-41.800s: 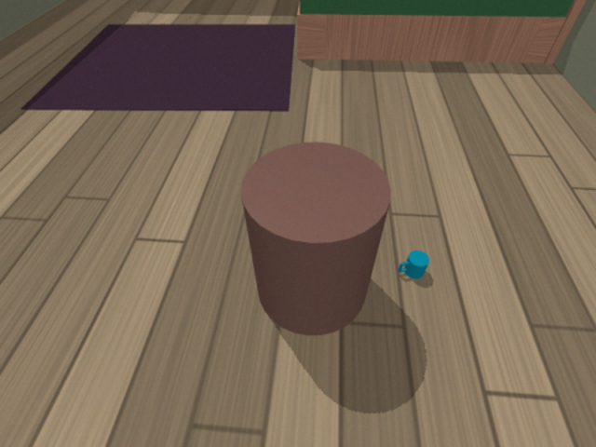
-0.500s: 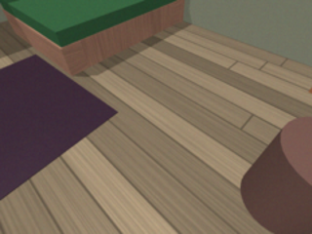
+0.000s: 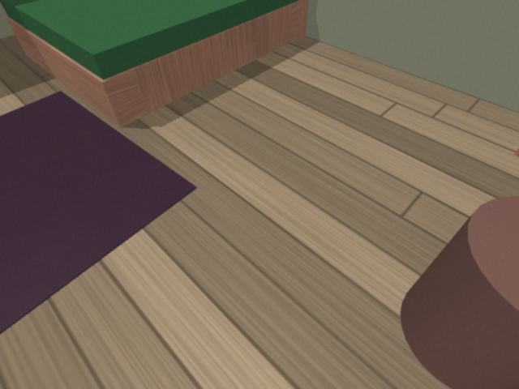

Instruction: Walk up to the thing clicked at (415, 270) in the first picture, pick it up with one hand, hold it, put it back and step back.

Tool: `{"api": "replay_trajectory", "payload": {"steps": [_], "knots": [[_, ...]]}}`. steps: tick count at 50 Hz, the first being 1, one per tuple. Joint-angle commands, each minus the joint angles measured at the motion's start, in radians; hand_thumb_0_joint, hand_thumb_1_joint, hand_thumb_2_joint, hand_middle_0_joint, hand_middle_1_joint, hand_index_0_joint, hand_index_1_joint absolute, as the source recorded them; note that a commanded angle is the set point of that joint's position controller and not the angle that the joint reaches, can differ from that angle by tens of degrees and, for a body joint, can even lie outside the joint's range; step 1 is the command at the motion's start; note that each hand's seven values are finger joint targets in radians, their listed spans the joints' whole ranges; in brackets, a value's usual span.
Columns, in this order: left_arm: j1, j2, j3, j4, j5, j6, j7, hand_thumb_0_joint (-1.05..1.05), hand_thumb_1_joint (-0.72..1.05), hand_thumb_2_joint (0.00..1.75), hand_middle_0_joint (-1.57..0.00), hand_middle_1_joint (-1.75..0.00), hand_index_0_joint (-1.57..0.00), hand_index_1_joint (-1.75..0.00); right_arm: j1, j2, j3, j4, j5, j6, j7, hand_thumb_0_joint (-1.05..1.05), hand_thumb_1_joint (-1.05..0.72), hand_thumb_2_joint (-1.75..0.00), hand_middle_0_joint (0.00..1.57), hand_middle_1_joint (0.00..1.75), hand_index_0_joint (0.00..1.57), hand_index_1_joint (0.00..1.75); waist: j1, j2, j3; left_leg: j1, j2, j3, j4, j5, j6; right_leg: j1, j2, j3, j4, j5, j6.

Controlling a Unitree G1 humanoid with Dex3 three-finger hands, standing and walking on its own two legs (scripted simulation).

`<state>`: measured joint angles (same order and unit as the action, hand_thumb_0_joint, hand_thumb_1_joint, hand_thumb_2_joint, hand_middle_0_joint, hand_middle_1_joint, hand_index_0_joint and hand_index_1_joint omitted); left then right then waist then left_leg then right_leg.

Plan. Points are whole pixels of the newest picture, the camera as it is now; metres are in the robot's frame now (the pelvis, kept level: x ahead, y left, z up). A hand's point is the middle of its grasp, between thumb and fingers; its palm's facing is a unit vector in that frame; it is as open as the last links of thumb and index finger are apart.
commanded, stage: stand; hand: left
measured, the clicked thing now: (478, 245) +0.83 -0.96 -0.74
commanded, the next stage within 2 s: walk up in 0.50 s
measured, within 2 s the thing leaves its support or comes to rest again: neither
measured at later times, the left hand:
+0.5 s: hand out of the picture +0.07 +0.25 -0.16, palm faces -0.03 -0.94 -0.35, open 7.3 cm
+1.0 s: hand out of the picture +0.12 +0.25 -0.14, palm faces +0.05 -0.91 -0.42, open 7.4 cm
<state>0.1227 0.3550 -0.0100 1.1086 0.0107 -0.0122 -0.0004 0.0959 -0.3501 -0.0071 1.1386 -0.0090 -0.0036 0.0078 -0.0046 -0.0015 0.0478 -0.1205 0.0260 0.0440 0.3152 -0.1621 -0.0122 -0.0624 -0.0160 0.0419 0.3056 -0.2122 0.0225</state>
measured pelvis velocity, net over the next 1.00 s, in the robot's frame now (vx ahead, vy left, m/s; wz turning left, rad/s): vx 0.12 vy -0.04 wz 0.03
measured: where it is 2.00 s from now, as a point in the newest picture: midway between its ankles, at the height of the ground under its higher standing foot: (267, 287)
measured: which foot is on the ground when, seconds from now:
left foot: down 0.00-0.74, up 0.76-1.00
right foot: down 0.00-0.56, up 0.58-0.72, down 0.74-1.00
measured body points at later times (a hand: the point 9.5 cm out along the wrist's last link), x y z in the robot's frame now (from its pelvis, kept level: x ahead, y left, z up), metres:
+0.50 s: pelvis +0.00 +0.00 +0.00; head +0.01 +0.00 +0.45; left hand +0.07 +0.30 -0.13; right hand +0.08 -0.30 -0.13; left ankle +0.01 +0.13 -0.75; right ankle -0.03 -0.14 -0.75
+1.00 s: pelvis +0.12 -0.04 -0.01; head +0.13 -0.05 +0.44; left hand +0.12 +0.30 -0.11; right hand +0.21 -0.37 -0.13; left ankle +0.23 +0.11 -0.71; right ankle +0.06 -0.16 -0.75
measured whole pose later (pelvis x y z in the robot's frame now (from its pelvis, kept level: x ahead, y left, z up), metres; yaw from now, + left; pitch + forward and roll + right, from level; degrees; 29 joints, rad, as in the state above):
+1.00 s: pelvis +0.12 -0.04 -0.01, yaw +2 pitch -2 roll -2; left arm 0.34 0.42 0.07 0.98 0.02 -0.08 -0.05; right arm 0.23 -0.45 -0.09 0.99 -0.02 -0.01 0.10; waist 0.04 0.07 0.04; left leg -0.52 0.06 -0.07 0.81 -0.21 -0.02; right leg 0.02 0.01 -0.12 0.30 -0.29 -0.01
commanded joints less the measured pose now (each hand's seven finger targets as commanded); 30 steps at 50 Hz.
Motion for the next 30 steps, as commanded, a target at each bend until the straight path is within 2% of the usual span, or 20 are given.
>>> {"api": "replay_trajectory", "payload": {"steps": [1,2,5,18,24,25,26,27,28,29,30], "knots": [[-0.019,0.208,0.045,-0.051,0.000,-0.017,0.014,0.00,0.90,0.90,-0.20,-0.30,-0.20,-0.30,-0.046,-0.217,-0.045,-0.059,0.004,-0.023,-0.011,0.00,-0.90,-0.90,0.20,0.30,0.20,0.30,-0.001,-0.006,-0.067,0.080,0.118,-0.091,-0.023,0.167,0.030,-0.064,-0.109,0.061,-0.045,0.194,-0.036],[-0.036,0.218,0.047,-0.053,-0.001,-0.018,0.015,0.00,0.90,0.90,-0.20,-0.30,-0.20,-0.30,-0.038,-0.201,-0.040,-0.059,0.001,-0.023,-0.011,0.00,-0.90,-0.90,0.20,0.30,0.20,0.30,-0.007,-0.021,-0.058,0.065,0.118,-0.091,-0.030,0.160,0.025,-0.063,-0.109,0.062,-0.042,0.183,-0.038],[-0.032,0.212,0.046,-0.054,-0.003,-0.016,0.013,0.00,0.90,0.90,-0.20,-0.30,-0.20,-0.30,-0.043,-0.214,-0.043,-0.058,0.001,-0.022,-0.011,0.00,-0.90,-0.90,0.20,0.30,0.20,0.30,-0.003,0.008,-0.062,0.067,0.117,-0.091,-0.030,0.145,0.028,-0.059,-0.111,0.066,-0.045,0.168,-0.039],[-0.020,0.212,0.047,-0.057,-0.001,-0.018,0.014,0.00,0.90,0.90,-0.20,-0.30,-0.20,-0.30,-0.030,-0.216,-0.044,-0.063,0.002,-0.024,-0.013,0.00,-0.90,-0.90,0.20,0.30,0.20,0.30,-0.004,0.000,-0.082,0.085,0.119,-0.089,-0.017,0.194,0.031,-0.047,-0.114,0.063,-0.038,0.219,-0.039],[-0.021,0.212,0.047,-0.056,-0.001,-0.015,0.014,0.00,0.90,0.90,-0.20,-0.30,-0.20,-0.30,-0.032,-0.214,-0.043,-0.064,0.001,-0.022,-0.013,0.00,-0.90,-0.90,0.20,0.30,0.20,0.30,-0.002,-0.002,-0.060,0.070,0.117,-0.091,-0.027,0.150,0.029,-0.063,-0.111,0.063,-0.045,0.174,-0.040],[0.016,0.316,0.110,-0.107,0.015,-0.032,-0.017,0.00,0.90,0.90,-0.20,-0.30,-0.20,-0.30,0.042,-0.309,-0.113,-0.112,-0.016,-0.042,0.015,0.00,-0.90,-0.90,0.20,0.30,0.20,0.30,-0.013,0.013,-0.177,0.107,0.092,-0.118,0.036,-0.405,0.104,-0.073,-0.053,0.047,0.058,-0.319,-0.083],[-0.009,0.301,0.111,-0.109,0.026,-0.034,-0.029,0.00,0.90,0.90,-0.20,-0.30,-0.20,-0.30,0.069,-0.325,-0.127,-0.098,-0.024,-0.044,0.026,0.00,-0.90,-0.90,0.20,0.30,0.20,0.30,-0.025,0.057,-0.107,0.072,0.125,-0.176,0.006,-0.586,0.126,-0.202,-0.052,0.046,0.133,-0.452,-0.093],[-0.061,0.273,0.111,-0.132,0.028,-0.034,-0.039,0.00,0.90,0.90,-0.20,-0.30,-0.20,-0.30,0.067,-0.333,-0.139,-0.109,-0.023,-0.043,0.031,0.00,-0.90,-0.90,0.20,0.30,0.20,0.30,-0.042,0.117,-0.008,0.051,0.178,-0.253,-0.060,-0.654,0.160,-0.348,-0.028,0.011,0.230,-0.432,-0.083],[-0.095,0.247,0.108,-0.160,0.031,-0.034,-0.047,0.00,0.90,0.90,-0.20,-0.30,-0.20,-0.30,0.091,-0.343,-0.151,-0.123,-0.024,-0.045,0.034,0.00,-0.90,-0.90,0.20,0.30,0.20,0.30,-0.060,0.173,0.063,0.062,0.282,-0.354,-0.145,-0.647,0.216,-0.452,-0.002,-0.059,0.371,-0.295,-0.063],[-0.104,0.243,0.110,-0.176,0.030,-0.038,-0.048,0.00,0.90,0.90,-0.20,-0.30,-0.20,-0.30,0.104,-0.358,-0.160,-0.134,-0.026,-0.053,0.037,0.00,-0.90,-0.90,0.20,0.30,0.20,0.30,-0.069,0.180,0.098,0.100,0.374,-0.445,-0.191,-0.571,0.277,-0.551,-0.039,-0.030,0.442,-0.294,-0.054],[-0.114,0.258,0.113,-0.181,0.028,-0.043,-0.053,0.00,0.90,0.90,-0.20,-0.30,-0.20,-0.30,0.113,-0.353,-0.163,-0.150,-0.024,-0.061,0.036,0.00,-0.90,-0.90,0.20,0.30,0.20,0.30,-0.063,0.104,0.084,0.099,0.387,-0.465,-0.194,-0.521,0.295,-0.543,-0.080,0.022,0.448,-0.310,-0.055]]}}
